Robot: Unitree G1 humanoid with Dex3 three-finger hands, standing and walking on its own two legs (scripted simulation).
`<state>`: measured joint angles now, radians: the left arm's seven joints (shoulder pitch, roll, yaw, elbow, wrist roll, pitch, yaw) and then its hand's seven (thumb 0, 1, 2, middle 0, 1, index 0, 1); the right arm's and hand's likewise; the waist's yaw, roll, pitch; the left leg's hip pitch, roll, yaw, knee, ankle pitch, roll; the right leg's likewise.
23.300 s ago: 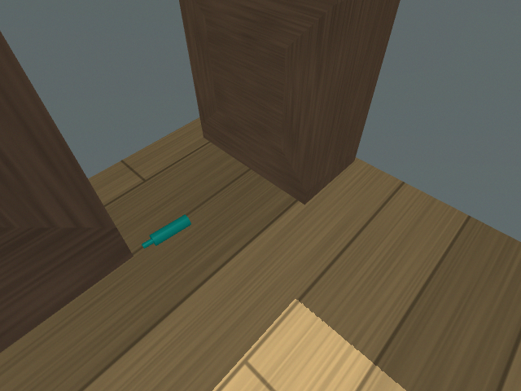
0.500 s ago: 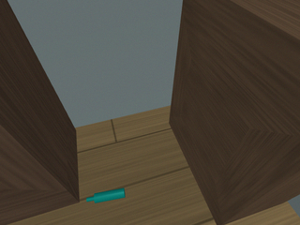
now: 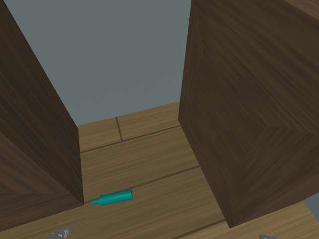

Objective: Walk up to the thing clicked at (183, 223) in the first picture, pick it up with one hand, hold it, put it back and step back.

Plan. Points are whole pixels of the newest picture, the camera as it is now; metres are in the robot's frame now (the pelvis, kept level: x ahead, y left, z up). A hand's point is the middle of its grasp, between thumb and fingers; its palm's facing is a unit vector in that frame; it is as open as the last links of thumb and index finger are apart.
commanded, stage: rise first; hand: left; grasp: from above
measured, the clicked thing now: (111, 198) +0.45 +0.31 -0.74
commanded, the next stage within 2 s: none
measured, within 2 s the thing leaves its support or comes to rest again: neither
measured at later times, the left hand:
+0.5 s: hand out of the picture +0.15 +0.27 -0.21, palm faces -0.11 -0.88 -0.45, open 14.0 cm
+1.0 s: hand out of the picture +0.14 +0.27 -0.25, palm faces -0.21 -0.82 -0.53, open 14.3 cm
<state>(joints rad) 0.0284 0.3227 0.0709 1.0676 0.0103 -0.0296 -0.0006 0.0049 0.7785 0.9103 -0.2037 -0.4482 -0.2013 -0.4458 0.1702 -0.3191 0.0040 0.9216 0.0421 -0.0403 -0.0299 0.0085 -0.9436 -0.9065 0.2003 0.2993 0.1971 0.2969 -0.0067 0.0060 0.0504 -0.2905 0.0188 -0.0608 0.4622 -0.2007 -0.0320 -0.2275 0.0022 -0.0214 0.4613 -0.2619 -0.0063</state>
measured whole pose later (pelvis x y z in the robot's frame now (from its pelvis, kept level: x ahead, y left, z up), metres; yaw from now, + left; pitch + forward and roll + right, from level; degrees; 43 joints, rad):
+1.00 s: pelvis +0.00 +0.02 -0.12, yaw -2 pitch +21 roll -3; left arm 0.30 0.33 0.12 0.33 0.30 0.25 0.05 -0.01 -0.58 0.97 -0.09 -1.06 -0.10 -1.05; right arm 0.19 -0.23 -0.02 0.53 0.00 -0.15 -0.01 0.01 -0.96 -0.91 0.20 0.30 0.20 0.30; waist -0.02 0.01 -0.15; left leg -1.09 0.03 -0.07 1.29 -0.57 -0.02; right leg -1.01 0.02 -0.02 1.25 -0.61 0.01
